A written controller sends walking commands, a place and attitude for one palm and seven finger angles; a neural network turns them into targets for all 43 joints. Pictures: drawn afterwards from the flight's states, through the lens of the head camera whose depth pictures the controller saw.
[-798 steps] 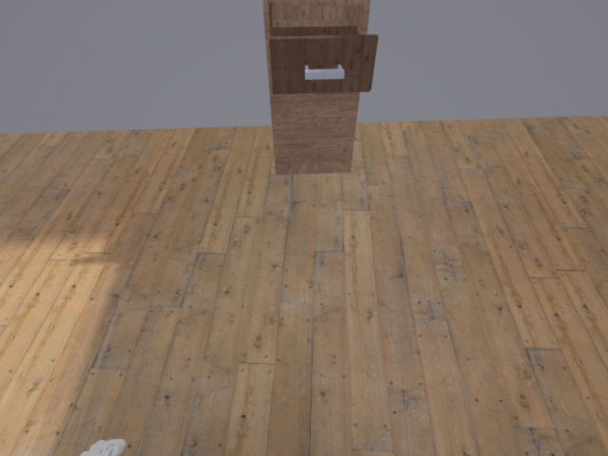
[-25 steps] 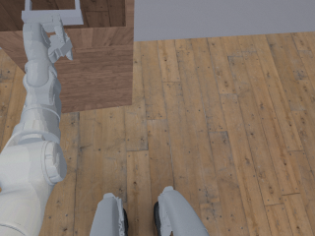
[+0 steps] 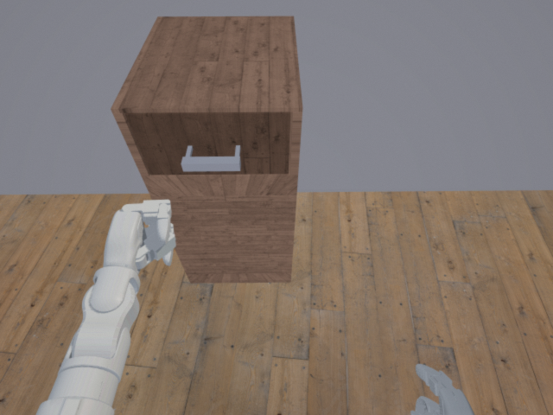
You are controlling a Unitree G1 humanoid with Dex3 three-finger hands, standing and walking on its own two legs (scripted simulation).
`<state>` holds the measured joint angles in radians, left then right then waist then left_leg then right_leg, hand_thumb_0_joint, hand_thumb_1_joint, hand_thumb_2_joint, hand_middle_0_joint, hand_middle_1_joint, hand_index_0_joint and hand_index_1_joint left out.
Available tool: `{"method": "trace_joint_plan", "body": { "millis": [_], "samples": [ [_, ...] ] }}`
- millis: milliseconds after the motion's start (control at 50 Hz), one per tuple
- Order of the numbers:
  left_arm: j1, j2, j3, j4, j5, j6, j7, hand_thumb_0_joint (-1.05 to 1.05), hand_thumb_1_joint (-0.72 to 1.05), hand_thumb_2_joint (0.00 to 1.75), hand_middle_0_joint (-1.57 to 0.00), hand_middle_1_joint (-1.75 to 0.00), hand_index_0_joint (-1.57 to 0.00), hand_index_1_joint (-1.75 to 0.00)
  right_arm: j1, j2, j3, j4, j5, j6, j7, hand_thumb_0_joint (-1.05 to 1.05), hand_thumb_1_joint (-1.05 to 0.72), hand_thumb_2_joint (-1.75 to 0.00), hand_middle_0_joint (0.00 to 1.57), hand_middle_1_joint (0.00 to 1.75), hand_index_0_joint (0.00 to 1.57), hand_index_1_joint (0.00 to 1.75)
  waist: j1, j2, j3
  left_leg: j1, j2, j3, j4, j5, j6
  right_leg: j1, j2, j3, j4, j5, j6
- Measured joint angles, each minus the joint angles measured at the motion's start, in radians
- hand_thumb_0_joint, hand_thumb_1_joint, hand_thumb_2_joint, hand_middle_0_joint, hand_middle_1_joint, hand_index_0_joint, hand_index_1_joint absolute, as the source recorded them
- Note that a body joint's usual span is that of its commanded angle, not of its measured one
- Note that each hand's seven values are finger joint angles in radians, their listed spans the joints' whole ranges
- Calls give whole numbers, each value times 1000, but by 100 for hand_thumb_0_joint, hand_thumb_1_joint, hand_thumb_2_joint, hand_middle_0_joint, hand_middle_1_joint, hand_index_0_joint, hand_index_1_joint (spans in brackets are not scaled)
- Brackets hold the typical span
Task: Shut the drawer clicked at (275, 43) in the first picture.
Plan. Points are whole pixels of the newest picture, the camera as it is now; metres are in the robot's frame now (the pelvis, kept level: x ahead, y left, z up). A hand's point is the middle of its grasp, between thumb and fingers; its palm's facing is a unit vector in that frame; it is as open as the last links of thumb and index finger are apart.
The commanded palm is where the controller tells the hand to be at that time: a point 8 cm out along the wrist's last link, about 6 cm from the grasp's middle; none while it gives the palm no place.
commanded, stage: draw the hand back to the body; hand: left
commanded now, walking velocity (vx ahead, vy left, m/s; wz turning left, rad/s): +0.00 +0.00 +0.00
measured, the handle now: (212, 157) +0.64 +0.16 -0.04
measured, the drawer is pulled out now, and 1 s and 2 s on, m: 0.00 0.00 0.00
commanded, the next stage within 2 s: step back with the hand held close in 0.78 s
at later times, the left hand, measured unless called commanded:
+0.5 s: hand (46, 308) +0.20 +0.23 +0.17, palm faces +0.34 -0.87 -0.35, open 3.3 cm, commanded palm +0.15 +0.27 +0.19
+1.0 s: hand out of the picture +0.17 +0.24 +0.20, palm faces +0.41 -0.81 -0.42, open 3.3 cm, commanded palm +0.11 +0.28 +0.21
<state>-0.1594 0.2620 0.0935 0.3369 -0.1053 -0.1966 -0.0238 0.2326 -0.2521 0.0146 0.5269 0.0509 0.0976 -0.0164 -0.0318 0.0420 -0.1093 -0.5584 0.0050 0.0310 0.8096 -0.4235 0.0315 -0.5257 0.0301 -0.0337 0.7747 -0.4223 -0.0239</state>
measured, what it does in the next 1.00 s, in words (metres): stands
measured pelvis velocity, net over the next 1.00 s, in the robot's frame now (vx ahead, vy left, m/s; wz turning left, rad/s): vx -0.01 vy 0.00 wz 0.02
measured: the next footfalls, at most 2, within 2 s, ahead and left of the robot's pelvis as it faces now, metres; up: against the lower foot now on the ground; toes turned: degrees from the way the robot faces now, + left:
right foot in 1.86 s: -0.14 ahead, -0.10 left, +0.00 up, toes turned +7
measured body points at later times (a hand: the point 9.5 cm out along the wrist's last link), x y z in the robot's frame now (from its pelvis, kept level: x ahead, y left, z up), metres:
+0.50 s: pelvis +0.00 +0.00 +0.04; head -0.02 -0.03 +0.49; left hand +0.18 +0.27 +0.19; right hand +0.20 -0.21 -0.05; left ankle -0.01 +0.10 -0.71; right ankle -0.02 -0.11 -0.71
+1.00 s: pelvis -0.01 +0.00 +0.04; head -0.02 -0.02 +0.49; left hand +0.14 +0.28 +0.22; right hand +0.18 -0.22 -0.04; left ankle -0.01 +0.10 -0.71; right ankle -0.02 -0.11 -0.71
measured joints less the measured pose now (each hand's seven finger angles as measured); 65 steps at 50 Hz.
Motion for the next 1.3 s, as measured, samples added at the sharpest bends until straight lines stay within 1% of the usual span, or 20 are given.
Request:
{"method": "trace_joint_plan", "body": {
  "millis": [60,120,180,240,340,420,620,680,760,840,920,960,1020,1060,1120,1200,1300],
  "samples": [
    [68,15,-23,-63,27,70,49,1,90,90,-140,-160,-141,-160,-32,7,16,-5,4,14,-32,1,-91,-90,19,30,20,30,14,2,26,95,-6,2,-82,37,0,92,-4,3,-74,34,0],
    [116,25,-24,-125,37,119,83,1,90,90,-140,-160,-141,-160,-56,12,30,-2,3,4,-55,1,-91,-90,19,30,20,30,31,3,51,179,-11,0,-156,72,-1,176,-7,2,-145,67,0],
    [171,30,-16,-206,38,146,102,2,90,90,-140,-160,-140,-160,-72,14,42,5,-2,-18,-65,1,-91,-90,19,30,20,30,47,8,71,254,-14,-3,-223,103,-1,251,-9,1,-212,96,-1],
    [236,31,-5,-296,36,160,109,2,90,90,-139,-160,-140,-160,-83,16,50,14,-9,-39,-66,1,-91,-90,20,30,20,30,61,13,87,317,-17,-4,-281,129,-2,315,-10,1,-269,121,0],
    [362,33,21,-441,34,170,107,1,90,90,-139,-160,-140,-160,-86,22,55,30,-23,-66,-62,1,-91,-90,20,30,20,30,75,17,104,395,-18,-6,-352,159,-3,394,-9,1,-344,153,0],
    [461,42,55,-547,34,168,107,1,90,90,-140,-160,-141,-160,-79,23,52,44,-34,-87,-59,1,-91,-90,20,30,21,30,83,23,115,434,-17,-7,-384,171,-4,436,-8,0,-381,168,-1],
    [682,85,178,-789,31,130,116,1,90,90,-140,-160,-141,-160,-39,17,29,73,-44,-143,-51,1,-91,-90,20,30,21,30,101,41,112,462,-13,-13,-394,173,-6,476,-2,-5,-414,180,-2],
    [713,88,204,-813,33,110,118,1,90,90,-140,-160,-141,-160,-34,15,21,82,-44,-155,-54,1,-91,-90,20,30,21,30,106,46,113,463,-12,-15,-388,171,-5,480,-2,-7,-413,180,-1],
    [694,66,192,-787,38,108,121,1,90,90,-140,-160,-141,-160,-35,11,16,91,-45,-164,-62,1,-91,-90,20,30,20,30,111,46,125,462,-15,-20,-385,176,-4,480,-4,-12,-408,181,-1],
    [677,53,173,-768,42,110,125,1,90,90,-140,-160,-141,-160,-35,14,19,98,-48,-180,-69,1,-91,-90,20,30,20,30,109,40,129,464,-15,-19,-387,180,-5,479,-4,-11,-406,184,-2],
    [676,60,171,-775,43,107,125,1,89,90,-140,-160,-141,-160,-33,22,22,99,-50,-193,-72,1,-91,-90,20,30,21,30,103,33,131,468,-10,-15,-388,180,-7,484,0,-7,-412,188,-4],
    [679,69,193,-783,47,86,120,1,89,90,-140,-160,-141,-160,-35,21,25,83,-50,-181,-66,1,-91,-90,20,30,21,30,89,33,124,446,-6,-18,-378,178,-6,470,4,-10,-417,193,-3],
    [698,83,237,-792,52,37,124,1,89,90,-140,-160,-141,-160,-48,19,18,67,-55,-156,-57,1,-91,-90,20,30,21,30,63,34,115,400,-4,-18,-370,182,-4,431,7,-10,-425,207,-1],
    [720,85,247,-800,53,17,125,1,89,90,-140,-160,-141,-160,-55,14,7,59,-56,-139,-54,1,-91,-90,20,30,21,30,49,34,114,378,-8,-13,-377,191,0,403,2,-6,-423,213,3],
    [755,91,241,-811,53,2,123,1,89,90,-140,-160,-141,-160,-56,6,-13,52,-52,-115,-56,1,-91,-90,20,30,21,30,36,32,115,354,-20,-5,-392,207,7,366,-10,1,-413,216,12],
    [788,109,237,-821,50,-2,124,1,89,90,-140,-160,-141,-160,-52,1,-32,49,-45,-90,-64,1,-91,-90,20,30,20,30,29,26,120,326,-32,0,-396,220,15,328,-23,5,-394,217,21],
    [801,129,252,-842,50,1,134,1,89,90,-140,-160,-141,-160,-49,9,-36,41,-41,-78,-69,1,-91,-90,20,30,20,30,34,10,130,295,-40,4,-381,228,22,290,-32,8,-364,219,28]
  ]
}}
